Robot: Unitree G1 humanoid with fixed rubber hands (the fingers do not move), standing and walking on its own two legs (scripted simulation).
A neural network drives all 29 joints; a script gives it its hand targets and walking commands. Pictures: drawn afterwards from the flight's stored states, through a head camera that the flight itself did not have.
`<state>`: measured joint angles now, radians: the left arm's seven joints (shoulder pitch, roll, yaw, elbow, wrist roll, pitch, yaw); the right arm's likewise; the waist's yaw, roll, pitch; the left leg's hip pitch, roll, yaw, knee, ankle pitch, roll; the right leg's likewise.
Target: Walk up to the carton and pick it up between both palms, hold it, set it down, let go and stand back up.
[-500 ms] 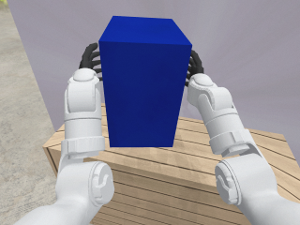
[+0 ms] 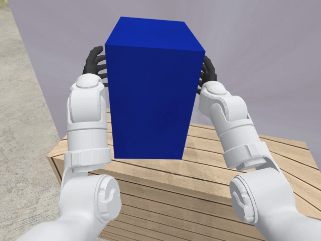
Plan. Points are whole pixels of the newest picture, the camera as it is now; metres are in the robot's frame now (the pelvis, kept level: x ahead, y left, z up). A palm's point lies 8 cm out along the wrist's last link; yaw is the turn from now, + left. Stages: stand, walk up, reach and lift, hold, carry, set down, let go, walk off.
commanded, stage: hold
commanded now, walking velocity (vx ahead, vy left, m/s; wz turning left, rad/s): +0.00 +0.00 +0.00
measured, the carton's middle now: (150, 87) +0.42 +0.00 +0.24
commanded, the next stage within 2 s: none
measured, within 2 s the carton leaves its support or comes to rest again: neither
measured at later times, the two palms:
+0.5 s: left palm (93, 81) +0.37 +0.13 +0.28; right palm (208, 87) +0.37 -0.13 +0.26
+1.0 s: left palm (95, 79) +0.37 +0.13 +0.28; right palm (210, 87) +0.37 -0.13 +0.26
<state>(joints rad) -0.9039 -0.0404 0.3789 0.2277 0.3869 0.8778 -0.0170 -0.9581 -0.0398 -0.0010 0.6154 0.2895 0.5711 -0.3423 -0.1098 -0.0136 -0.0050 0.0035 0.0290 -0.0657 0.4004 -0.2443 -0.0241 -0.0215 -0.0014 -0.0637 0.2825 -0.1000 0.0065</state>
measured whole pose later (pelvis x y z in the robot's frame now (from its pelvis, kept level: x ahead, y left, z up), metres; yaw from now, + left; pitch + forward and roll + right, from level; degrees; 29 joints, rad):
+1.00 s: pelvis +0.00 +0.00 +0.00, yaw +0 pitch -10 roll -1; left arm -0.93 -0.05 0.40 0.28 0.41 0.87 -0.03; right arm -0.97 -0.04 -0.02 0.66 0.29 0.57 -0.34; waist -0.12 -0.01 -0.02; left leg 0.01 0.03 -0.07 0.39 -0.24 -0.02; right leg -0.01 0.00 -0.05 0.29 -0.10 0.01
